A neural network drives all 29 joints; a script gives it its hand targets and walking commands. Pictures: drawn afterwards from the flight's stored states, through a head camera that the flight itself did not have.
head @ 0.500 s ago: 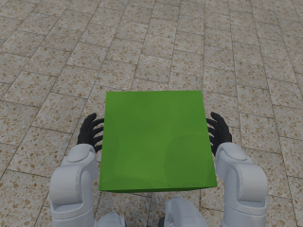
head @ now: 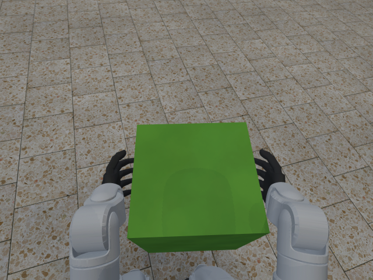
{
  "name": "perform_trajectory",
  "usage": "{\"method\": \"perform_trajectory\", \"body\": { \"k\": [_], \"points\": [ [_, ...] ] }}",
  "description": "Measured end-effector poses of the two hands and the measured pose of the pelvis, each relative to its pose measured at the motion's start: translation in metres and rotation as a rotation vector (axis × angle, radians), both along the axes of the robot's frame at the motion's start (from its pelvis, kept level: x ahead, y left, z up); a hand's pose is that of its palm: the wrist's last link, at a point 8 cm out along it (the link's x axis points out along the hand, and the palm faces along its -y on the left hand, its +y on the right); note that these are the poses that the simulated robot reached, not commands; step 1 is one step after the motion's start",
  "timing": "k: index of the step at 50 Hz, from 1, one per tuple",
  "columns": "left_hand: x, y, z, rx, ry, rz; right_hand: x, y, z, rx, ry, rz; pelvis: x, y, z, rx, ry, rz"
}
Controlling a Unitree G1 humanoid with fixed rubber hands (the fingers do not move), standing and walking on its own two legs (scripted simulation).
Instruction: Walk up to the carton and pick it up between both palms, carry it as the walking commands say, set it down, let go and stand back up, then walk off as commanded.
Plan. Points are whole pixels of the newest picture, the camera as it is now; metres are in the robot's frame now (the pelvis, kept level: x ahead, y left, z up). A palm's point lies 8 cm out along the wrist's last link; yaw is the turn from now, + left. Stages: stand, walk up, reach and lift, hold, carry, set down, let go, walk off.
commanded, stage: carry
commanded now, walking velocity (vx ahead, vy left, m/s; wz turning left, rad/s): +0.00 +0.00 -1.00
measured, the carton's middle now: (192, 194) +0.28 -0.02 +0.00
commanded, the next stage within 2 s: none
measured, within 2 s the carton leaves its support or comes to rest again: neither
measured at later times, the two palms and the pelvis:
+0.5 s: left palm (219, 186) +0.28 -0.06 +0.06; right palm out of the picture +0.13 -0.32 +0.07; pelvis -0.03 -0.06 +0.00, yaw -27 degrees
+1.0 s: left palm (327, 226) +0.19 -0.24 +0.08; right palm out of the picture -0.05 -0.41 +0.08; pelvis -0.08 -0.10 -0.01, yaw -55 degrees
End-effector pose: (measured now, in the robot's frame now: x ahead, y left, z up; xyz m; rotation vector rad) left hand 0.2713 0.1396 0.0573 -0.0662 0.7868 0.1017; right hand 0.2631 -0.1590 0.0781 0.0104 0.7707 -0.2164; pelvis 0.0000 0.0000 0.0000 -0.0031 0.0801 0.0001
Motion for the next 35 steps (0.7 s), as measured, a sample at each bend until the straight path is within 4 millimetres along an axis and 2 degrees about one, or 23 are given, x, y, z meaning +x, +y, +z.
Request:
{"method": "perform_trajectory", "body": {
  "k": [4, 8, 11, 14, 18, 21, 26, 31, 35],
  "points": [
    [0.006, -0.013, 0.011, -0.003, -0.025, -0.038, -0.01, -0.013, 0.007, -0.001, -0.026, -0.042, -0.002, 0.0, 0.004, -0.002, -0.018, -0.144],
    [0.012, -0.04, 0.026, 0.025, -0.028, -0.107, -0.028, -0.036, 0.009, 0.023, -0.027, -0.108, -0.001, -0.007, 0.01, -0.024, -0.027, -0.226],
    [0.017, -0.07, 0.033, 0.045, -0.048, -0.17, -0.042, -0.063, 0.008, 0.043, -0.047, -0.171, -0.001, -0.019, 0.006, -0.033, -0.04, -0.29],
    [0.021, -0.108, 0.034, 0.061, -0.084, -0.239, -0.056, -0.096, 0.003, 0.063, -0.083, -0.244, -0.002, -0.036, -0.005, -0.049, -0.054, -0.327],
    [0.019, -0.154, 0.022, 0.071, -0.041, -0.348, -0.085, -0.133, -0.005, 0.07, -0.04, -0.349, -0.009, -0.05, -0.004, -0.016, -0.048, -0.351],
    [0.014, -0.179, 0.011, 0.071, 0.01, -0.42, -0.107, -0.151, -0.009, 0.074, 0.01, -0.424, -0.017, -0.055, 0.0, 0.004, -0.035, -0.406],
    [0.005, -0.205, 0.001, 0.032, 0.034, -0.499, -0.138, -0.165, -0.007, 0.041, 0.032, -0.508, -0.031, -0.055, 0.003, 0.007, -0.019, -0.478],
    [0.0, -0.215, 0.0, -0.028, 0.02, -0.532, -0.154, -0.166, 0.004, -0.017, 0.018, -0.544, -0.039, -0.051, 0.004, 0.009, -0.005, -0.563],
    [-0.005, -0.224, 0.011, -0.001, 0.024, -0.584, -0.17, -0.169, 0.01, 0.007, 0.023, -0.593, -0.039, -0.049, 0.012, -0.025, -0.001, -0.687]
  ]
}}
